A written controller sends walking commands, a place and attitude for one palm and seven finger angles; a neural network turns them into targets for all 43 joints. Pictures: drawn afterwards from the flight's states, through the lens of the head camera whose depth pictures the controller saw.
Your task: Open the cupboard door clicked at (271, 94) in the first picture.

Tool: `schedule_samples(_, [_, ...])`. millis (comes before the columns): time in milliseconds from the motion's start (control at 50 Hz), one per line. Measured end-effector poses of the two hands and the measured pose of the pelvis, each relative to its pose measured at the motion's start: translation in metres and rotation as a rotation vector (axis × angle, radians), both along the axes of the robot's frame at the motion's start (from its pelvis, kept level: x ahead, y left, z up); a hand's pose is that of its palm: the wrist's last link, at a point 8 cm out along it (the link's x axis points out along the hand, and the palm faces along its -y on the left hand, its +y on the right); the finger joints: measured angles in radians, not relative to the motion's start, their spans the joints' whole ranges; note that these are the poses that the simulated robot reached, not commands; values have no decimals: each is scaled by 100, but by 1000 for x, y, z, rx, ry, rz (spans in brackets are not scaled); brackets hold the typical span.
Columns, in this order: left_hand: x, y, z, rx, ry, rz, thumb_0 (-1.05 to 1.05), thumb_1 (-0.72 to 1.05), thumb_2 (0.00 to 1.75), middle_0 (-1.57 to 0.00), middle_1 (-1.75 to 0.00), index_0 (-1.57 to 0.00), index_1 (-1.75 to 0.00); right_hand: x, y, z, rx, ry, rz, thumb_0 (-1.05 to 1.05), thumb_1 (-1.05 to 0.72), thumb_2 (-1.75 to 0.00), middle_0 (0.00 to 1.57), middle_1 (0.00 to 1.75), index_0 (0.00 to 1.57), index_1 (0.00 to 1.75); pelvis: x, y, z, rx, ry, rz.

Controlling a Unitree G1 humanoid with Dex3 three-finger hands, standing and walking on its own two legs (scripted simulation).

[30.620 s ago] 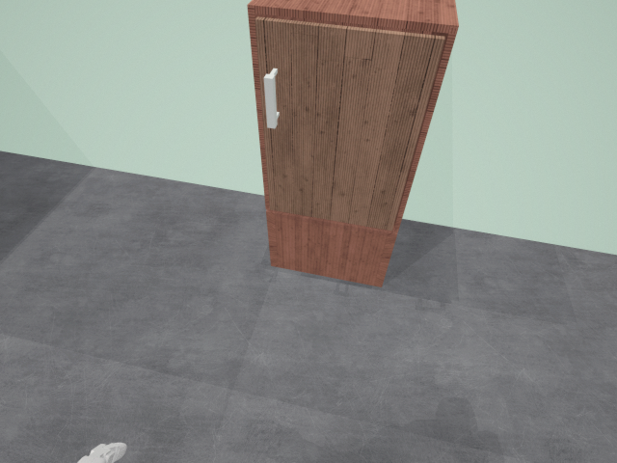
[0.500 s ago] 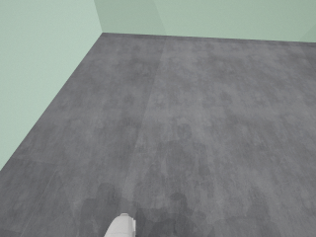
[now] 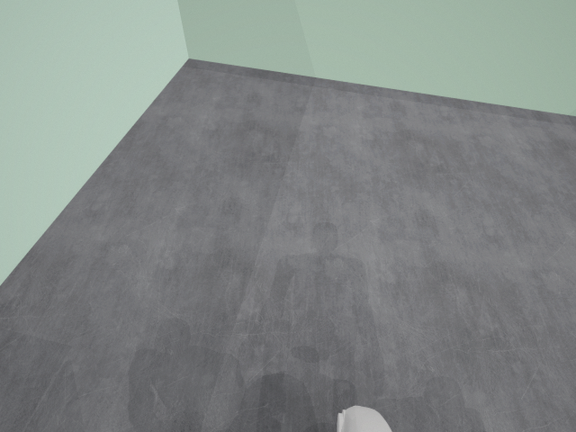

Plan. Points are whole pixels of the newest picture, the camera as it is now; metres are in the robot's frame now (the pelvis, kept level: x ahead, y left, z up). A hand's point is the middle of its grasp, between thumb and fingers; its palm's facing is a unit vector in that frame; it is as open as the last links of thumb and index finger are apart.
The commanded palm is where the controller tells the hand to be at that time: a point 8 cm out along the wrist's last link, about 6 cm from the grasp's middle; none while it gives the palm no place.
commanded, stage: turn to face it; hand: left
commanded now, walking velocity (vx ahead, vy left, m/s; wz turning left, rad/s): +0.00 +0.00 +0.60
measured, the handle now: out of the picture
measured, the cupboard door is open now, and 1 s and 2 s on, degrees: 43 43 43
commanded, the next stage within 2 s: none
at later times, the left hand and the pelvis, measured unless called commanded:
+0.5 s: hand (215, 364) +0.24 +0.14 -0.16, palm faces +0.27 -0.94 -0.19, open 7.2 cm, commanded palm none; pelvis +0.16 -0.05 +0.00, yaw +16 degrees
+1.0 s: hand (160, 417) +0.16 +0.21 -0.16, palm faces +0.52 -0.81 -0.27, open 7.4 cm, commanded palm none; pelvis +0.20 -0.02 +0.00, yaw +32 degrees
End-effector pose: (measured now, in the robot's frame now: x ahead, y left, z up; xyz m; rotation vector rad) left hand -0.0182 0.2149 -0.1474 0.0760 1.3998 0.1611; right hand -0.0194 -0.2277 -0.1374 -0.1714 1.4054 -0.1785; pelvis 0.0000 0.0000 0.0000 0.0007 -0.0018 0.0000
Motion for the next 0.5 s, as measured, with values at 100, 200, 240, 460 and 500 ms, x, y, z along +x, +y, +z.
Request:
schedule_samples(100, [118,10,8,50,-150,-59,2,94,90,-19,-29,-19,-30,-8,4,9,30,138,-51,0,-92,-89,19,30,20,30,47,-12,4,-13,6,23])
schedule_samples(200, [218,-3,10,78,-267,-97,1,93,90,-19,-29,-19,-30,7,-3,4,68,248,-80,0,-91,-89,20,30,20,30,96,-33,-6,-3,21,67])
schedule_samples(240, [249,-12,9,91,-315,-93,1,92,90,-19,-29,-19,-30,24,-13,-5,78,277,-79,1,-91,-89,20,30,20,30,116,-42,-14,7,26,88])
schedule_samples(460, [244,-34,18,86,-312,124,-2,93,90,-20,-30,-20,-30,249,-65,-1,-3,-46,176,1,-91,-89,19,30,19,30,158,-55,-1,17,10,252])
schedule_samples(500, [236,-25,16,94,-303,159,-3,94,90,-20,-30,-20,-30,289,-62,5,-18,-112,233,0,-91,-89,19,30,19,30,163,-53,-1,9,10,284])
